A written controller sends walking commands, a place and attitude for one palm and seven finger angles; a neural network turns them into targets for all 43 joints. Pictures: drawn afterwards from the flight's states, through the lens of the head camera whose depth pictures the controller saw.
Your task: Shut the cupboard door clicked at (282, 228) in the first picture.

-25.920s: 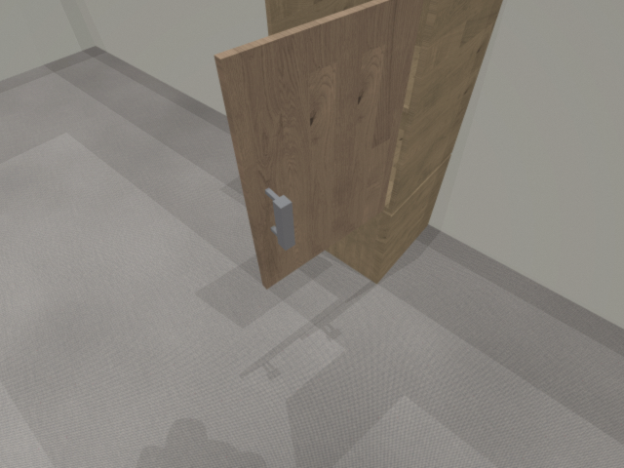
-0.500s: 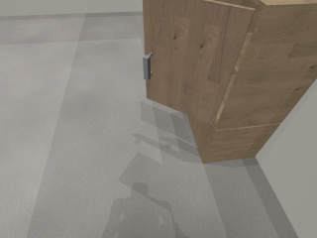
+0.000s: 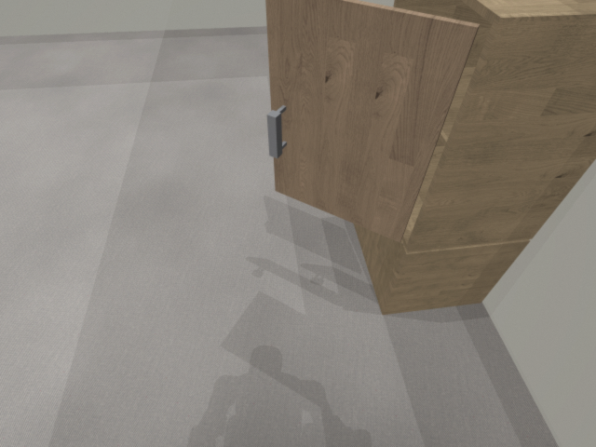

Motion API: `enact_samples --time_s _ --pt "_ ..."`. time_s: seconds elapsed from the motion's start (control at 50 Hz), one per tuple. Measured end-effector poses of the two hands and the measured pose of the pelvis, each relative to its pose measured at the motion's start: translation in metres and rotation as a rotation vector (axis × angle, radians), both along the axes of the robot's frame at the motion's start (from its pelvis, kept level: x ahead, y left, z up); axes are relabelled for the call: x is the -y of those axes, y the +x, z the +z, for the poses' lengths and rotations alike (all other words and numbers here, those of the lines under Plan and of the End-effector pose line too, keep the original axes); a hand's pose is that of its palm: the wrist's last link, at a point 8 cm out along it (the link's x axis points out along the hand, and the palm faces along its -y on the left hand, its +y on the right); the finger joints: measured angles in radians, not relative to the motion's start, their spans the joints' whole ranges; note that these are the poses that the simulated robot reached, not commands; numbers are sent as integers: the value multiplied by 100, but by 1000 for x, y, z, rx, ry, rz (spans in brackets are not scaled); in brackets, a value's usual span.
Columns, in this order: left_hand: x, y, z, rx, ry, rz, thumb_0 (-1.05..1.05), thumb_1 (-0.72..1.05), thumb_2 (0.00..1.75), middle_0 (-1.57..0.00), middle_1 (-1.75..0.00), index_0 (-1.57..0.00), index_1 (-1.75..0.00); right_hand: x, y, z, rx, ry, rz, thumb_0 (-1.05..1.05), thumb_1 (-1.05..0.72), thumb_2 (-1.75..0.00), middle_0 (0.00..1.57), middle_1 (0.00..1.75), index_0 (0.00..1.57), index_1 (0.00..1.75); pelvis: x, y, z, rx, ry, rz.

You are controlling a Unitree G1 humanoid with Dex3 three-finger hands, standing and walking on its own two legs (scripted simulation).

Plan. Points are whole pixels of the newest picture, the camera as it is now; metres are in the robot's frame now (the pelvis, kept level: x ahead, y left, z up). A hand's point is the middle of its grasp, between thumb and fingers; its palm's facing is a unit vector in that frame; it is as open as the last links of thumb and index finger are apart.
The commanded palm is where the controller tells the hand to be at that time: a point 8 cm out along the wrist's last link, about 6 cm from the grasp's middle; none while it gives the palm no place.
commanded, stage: walk to a spot facing it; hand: left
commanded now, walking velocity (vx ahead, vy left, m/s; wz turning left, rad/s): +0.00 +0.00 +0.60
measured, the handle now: (279, 131) +0.88 +0.10 -0.09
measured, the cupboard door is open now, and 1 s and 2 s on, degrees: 52 52 52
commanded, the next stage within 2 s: none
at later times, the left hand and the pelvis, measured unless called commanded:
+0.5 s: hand out of the picture +0.03 +0.24 -0.17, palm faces +0.28 -0.92 -0.26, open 7.4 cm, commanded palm none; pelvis -0.01 +0.01 -0.01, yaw +17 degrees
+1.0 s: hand out of the picture -0.10 +0.18 -0.20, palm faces +0.62 -0.75 -0.25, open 7.4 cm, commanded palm none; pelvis -0.01 -0.02 -0.02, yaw +38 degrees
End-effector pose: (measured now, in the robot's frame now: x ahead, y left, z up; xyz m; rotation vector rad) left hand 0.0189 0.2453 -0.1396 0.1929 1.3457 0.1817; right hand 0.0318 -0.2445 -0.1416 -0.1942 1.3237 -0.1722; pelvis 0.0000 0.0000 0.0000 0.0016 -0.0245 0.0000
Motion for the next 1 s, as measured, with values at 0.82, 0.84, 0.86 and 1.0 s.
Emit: enact_samples --time_s 0.82,0.84,0.86,1.0 --pt "25 -82 11 116 76 459 1 90 90 -20 -30 -20 -30 -10 153 2 71 16 491 1 -90 -90 20 30 20 30 33 -5 -7 -44 16 527" --pt "28 -89 8 112 68 479 1 90 90 -20 -30 -20 -30 -16 158 3 71 15 516 1 -91 -90 20 30 20 30 33 -5 -7 -44 18 545" --pt "31 -95 6 110 60 501 1 90 90 -20 -30 -20 -30 -22 163 4 71 14 543 1 -91 -90 20 30 20 30 32 -5 -8 -45 18 562" --pt "37 -154 -23 42 19 656 1 90 90 -20 -30 -20 -30 -80 194 2 143 10 721 1 -90 -90 20 30 20 30 21 -12 -24 -43 -1 659"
